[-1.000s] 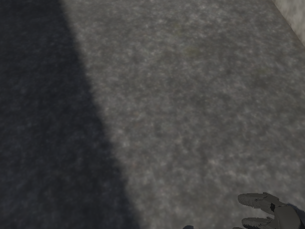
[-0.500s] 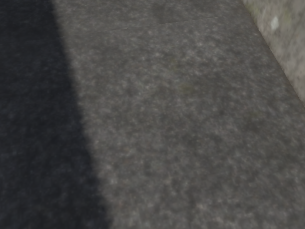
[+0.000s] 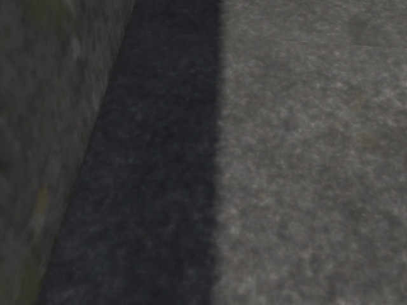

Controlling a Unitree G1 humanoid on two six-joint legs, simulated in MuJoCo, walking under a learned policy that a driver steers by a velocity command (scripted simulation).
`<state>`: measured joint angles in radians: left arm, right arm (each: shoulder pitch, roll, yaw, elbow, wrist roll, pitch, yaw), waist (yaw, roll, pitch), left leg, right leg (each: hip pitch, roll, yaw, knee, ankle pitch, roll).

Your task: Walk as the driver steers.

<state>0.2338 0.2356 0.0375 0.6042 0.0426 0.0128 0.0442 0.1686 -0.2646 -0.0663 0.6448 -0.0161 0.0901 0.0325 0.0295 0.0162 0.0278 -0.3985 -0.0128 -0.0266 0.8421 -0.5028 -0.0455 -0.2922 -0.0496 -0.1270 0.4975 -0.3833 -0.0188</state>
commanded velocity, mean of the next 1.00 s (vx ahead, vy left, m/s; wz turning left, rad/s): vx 0.00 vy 0.00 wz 0.07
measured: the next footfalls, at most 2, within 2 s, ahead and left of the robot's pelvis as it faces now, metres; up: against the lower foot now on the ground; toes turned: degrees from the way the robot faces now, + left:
left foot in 0.06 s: +0.04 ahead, +0.11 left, -0.01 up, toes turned +1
right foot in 0.44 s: +0.04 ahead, -0.09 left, -0.01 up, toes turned +3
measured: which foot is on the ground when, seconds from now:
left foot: up 0.00-0.04, down 0.06-1.00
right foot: down 0.00-0.06, up 0.08-0.42, down 0.44-1.00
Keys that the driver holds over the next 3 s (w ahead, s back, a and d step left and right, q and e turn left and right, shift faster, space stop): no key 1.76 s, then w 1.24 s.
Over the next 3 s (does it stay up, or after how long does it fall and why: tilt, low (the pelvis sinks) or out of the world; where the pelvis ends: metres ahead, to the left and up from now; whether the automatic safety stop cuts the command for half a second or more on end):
stays up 0.61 0.05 0.07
